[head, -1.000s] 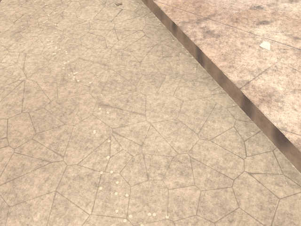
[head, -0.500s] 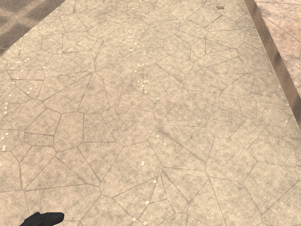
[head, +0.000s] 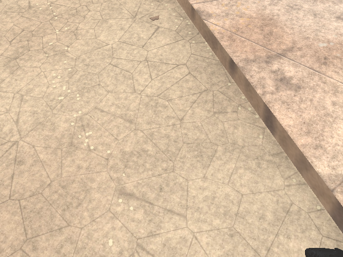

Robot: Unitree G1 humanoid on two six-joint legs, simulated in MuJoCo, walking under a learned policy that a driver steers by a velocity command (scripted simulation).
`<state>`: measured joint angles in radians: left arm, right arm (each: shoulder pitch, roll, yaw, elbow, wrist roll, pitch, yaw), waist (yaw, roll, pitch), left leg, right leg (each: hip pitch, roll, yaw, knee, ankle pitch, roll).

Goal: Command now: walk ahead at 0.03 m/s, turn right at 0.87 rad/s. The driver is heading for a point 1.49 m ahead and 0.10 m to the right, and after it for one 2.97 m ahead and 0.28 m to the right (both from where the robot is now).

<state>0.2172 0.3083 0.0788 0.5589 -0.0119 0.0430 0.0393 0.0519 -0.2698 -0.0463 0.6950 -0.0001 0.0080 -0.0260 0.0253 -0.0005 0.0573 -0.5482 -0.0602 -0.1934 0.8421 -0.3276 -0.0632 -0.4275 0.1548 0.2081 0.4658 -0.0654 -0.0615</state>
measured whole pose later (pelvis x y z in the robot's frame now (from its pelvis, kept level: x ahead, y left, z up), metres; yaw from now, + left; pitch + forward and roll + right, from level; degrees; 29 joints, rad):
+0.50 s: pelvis +0.04 +0.05 +0.01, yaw -22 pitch +1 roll -1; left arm 0.18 0.31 0.06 0.58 -0.01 0.06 0.02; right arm 0.16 -0.26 -0.05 0.72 -0.01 0.02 -0.02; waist -0.03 -0.02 0.05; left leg -0.26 0.03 0.03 0.45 -0.21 0.01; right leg -0.43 -0.01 0.06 0.88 -0.42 0.09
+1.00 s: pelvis +0.03 +0.05 -0.01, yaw -16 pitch +1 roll -1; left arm 0.09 0.28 0.06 0.67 0.00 0.04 0.05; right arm 0.24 -0.31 -0.07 0.72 0.02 0.03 0.01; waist -0.03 -0.04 0.03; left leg -0.30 0.00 0.05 0.65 -0.36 0.05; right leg -0.30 -0.05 -0.07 0.69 -0.38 0.03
